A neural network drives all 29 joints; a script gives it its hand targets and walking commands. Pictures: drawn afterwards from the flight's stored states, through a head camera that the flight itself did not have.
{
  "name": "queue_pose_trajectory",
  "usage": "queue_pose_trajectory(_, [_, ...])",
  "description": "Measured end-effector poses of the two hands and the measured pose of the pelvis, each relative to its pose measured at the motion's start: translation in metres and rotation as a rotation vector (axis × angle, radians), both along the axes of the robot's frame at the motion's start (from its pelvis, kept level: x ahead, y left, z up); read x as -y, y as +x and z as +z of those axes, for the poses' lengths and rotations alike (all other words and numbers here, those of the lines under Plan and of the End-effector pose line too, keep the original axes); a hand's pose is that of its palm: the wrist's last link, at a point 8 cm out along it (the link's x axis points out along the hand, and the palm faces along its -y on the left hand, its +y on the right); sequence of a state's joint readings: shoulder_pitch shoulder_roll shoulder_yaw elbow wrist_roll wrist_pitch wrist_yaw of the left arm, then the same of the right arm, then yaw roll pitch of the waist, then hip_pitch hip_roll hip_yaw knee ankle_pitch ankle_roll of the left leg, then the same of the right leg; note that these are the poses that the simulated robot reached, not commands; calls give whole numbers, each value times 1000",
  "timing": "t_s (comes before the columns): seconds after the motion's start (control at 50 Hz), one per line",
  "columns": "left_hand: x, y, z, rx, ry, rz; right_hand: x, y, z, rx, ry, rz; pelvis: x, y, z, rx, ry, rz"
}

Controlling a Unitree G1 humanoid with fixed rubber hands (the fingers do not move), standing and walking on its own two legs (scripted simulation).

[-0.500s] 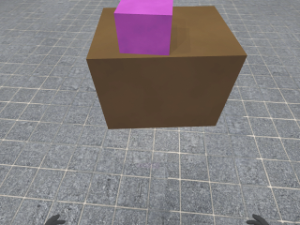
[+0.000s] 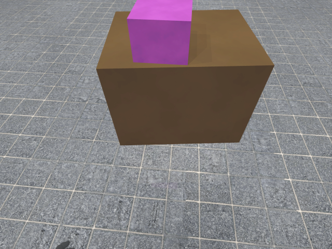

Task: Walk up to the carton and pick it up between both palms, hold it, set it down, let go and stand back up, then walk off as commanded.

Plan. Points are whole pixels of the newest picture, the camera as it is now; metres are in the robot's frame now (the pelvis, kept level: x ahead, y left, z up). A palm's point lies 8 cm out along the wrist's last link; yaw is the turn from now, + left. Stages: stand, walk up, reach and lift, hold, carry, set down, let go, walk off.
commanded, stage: stand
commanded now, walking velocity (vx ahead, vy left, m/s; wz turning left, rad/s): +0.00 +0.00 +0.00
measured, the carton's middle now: (163, 29) +1.13 +0.01 +0.00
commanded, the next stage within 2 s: none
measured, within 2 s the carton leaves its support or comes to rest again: neither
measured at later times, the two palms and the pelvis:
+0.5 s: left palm out of the picture +0.07 +0.30 -0.12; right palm out of the picture +0.09 -0.31 -0.11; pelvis +0.00 +0.00 +0.00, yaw +0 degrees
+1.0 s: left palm out of the picture +0.08 +0.31 -0.12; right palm out of the picture +0.08 -0.29 -0.11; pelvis +0.00 +0.01 +0.00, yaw +0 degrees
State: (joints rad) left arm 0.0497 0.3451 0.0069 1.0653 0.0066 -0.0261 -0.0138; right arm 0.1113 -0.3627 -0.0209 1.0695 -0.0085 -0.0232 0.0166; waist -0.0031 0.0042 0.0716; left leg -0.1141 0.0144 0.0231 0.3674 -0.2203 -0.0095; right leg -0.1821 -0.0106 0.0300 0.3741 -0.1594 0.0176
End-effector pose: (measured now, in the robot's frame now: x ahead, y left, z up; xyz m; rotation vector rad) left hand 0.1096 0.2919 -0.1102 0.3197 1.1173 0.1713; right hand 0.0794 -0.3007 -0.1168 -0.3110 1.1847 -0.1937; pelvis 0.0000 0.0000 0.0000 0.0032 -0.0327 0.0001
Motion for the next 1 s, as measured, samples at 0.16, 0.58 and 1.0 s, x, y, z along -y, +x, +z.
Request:
queue_pose_trajectory(0.16, [-7,-19,-4,-69,13,29,0,3,0,-22,-1,3,1,3,1,-3,0,1])
queue_pose_trajectory(0.58, [-5,-33,-7,-89,3,41,3,4,5,-18,-20,3,1,2,2,0,-4,3])
queue_pose_trajectory(1.0, [-14,-30,-8,-101,5,46,-9,4,3,-25,-14,2,-7,5,2,-8,-5,6])
